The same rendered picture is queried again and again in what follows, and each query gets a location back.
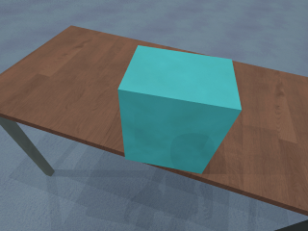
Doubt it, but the table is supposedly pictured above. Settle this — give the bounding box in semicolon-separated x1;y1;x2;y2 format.
0;25;308;231

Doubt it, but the carton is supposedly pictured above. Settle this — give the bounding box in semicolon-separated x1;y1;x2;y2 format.
117;45;242;174

